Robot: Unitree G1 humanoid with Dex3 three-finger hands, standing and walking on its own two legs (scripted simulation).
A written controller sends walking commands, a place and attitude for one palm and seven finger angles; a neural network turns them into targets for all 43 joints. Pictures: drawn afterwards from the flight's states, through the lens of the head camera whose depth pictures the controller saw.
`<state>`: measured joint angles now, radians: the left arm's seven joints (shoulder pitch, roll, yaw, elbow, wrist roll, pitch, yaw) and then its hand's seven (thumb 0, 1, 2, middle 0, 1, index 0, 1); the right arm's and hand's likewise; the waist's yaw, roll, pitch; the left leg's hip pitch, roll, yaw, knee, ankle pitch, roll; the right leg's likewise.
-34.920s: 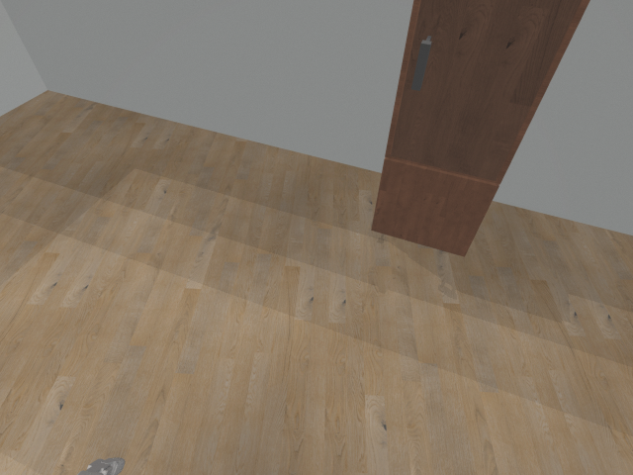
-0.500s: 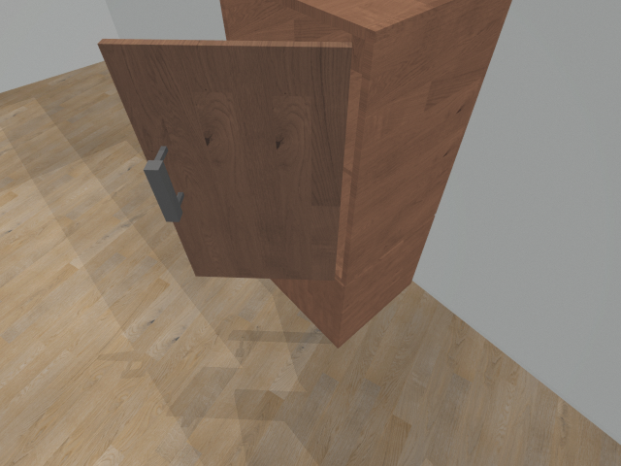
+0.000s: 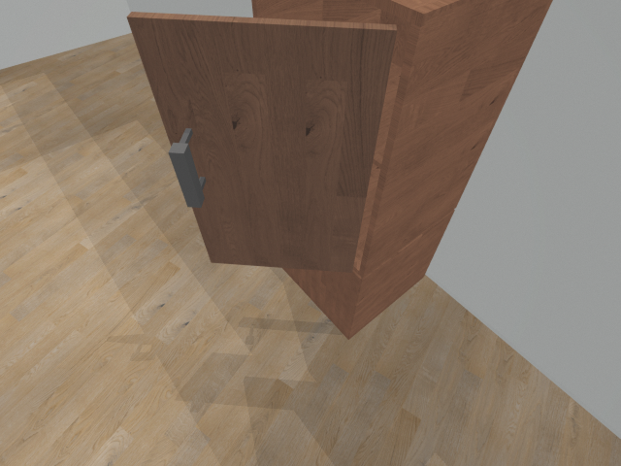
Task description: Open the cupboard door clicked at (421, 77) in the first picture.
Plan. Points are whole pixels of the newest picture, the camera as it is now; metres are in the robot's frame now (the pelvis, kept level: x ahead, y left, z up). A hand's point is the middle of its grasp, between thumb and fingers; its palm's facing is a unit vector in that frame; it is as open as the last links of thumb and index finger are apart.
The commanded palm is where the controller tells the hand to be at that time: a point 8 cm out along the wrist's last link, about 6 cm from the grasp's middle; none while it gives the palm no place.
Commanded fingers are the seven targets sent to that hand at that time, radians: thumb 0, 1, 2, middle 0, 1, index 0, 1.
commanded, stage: shuffle to correct the standing spot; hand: left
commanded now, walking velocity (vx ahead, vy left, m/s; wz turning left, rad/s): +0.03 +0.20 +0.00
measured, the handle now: (191, 168) +0.57 +0.27 +0.02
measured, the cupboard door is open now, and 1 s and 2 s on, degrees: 46 46 46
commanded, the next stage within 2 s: come to a stop and stand still in 0.18 s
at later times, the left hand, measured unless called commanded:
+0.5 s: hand out of the picture +0.00 +0.29 -0.18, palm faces +0.09 -0.96 -0.25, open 7.4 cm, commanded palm none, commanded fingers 0.00 0.90 0.90 -0.20 -0.30 -0.20 -0.30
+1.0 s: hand out of the picture +0.01 +0.26 -0.17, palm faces +0.02 -0.98 -0.20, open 7.3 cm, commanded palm none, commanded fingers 0.00 0.90 0.90 -0.20 -0.30 -0.20 -0.30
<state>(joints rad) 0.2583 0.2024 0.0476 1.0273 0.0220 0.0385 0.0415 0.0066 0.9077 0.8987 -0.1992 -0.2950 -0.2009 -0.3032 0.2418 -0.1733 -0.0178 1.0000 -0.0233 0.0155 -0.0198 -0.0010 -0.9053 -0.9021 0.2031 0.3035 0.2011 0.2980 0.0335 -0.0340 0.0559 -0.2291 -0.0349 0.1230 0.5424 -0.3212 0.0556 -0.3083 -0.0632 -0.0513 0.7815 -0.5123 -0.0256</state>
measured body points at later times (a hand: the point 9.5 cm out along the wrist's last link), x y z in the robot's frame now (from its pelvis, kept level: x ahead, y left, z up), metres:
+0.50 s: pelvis +0.00 +0.07 +0.00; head +0.02 +0.10 +0.45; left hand +0.00 +0.34 -0.16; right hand +0.09 -0.16 -0.14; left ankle +0.02 +0.21 -0.73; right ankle -0.03 -0.06 -0.70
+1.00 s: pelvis -0.01 +0.08 +0.01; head -0.02 +0.08 +0.46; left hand +0.01 +0.31 -0.15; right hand -0.01 -0.14 -0.15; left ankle -0.01 +0.20 -0.73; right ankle -0.01 -0.02 -0.73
